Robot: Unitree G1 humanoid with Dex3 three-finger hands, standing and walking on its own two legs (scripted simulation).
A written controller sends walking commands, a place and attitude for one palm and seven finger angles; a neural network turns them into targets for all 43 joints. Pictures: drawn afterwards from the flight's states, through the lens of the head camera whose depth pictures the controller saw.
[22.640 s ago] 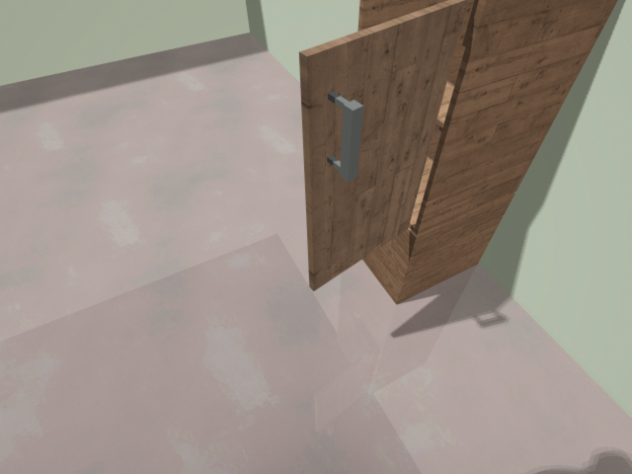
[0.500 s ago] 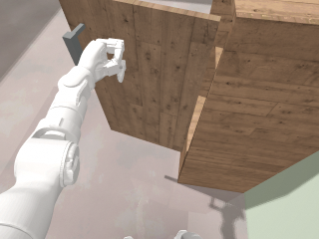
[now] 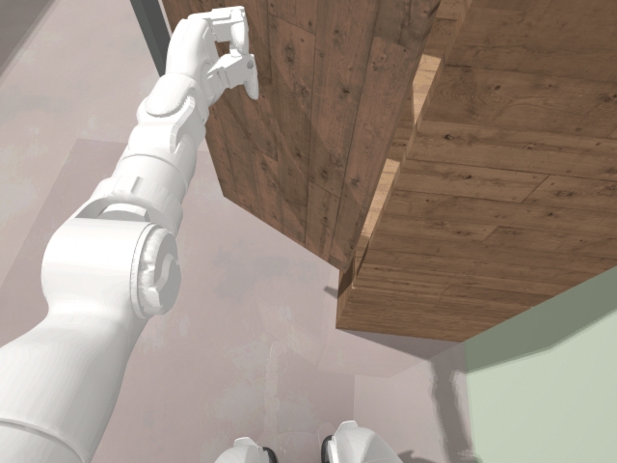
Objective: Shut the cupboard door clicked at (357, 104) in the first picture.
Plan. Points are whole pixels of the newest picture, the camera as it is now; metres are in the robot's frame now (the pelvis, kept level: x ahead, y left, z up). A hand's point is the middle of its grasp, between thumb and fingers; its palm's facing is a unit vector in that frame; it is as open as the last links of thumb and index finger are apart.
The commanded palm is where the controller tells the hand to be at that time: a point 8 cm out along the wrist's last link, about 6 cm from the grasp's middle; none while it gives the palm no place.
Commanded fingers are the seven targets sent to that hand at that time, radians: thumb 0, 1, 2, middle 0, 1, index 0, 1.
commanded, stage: pull the fist back off the door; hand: left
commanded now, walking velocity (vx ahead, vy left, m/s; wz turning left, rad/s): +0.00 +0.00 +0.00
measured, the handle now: (169, 27) +0.63 +0.09 +0.15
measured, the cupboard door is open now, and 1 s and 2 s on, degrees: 62 58 58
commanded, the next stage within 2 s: draw the hand back to the body in 0.78 s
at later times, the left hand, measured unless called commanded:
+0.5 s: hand (249, 95) +0.47 +0.00 +0.18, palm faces -0.08 -1.00 -0.04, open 3.1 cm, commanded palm +0.45 +0.06 +0.15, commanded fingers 0.00 0.90 0.90 -1.30 -1.50 -1.30 -1.50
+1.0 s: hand (251, 121) +0.45 +0.01 +0.16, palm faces -0.05 -1.00 +0.07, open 3.1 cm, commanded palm +0.40 +0.07 +0.16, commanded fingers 0.00 0.90 0.90 -1.30 -1.50 -1.30 -1.50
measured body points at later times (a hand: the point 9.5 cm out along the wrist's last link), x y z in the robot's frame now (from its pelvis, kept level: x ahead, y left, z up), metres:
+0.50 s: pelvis +0.00 -0.01 +0.02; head +0.04 -0.03 +0.46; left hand +0.47 +0.06 +0.18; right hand +0.03 -0.27 -0.11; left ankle -0.01 +0.09 -0.70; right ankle -0.01 -0.10 -0.70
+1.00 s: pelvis -0.01 -0.01 +0.02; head +0.03 -0.03 +0.47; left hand +0.45 +0.06 +0.16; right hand +0.02 -0.25 -0.11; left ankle -0.01 +0.09 -0.70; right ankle -0.01 -0.10 -0.70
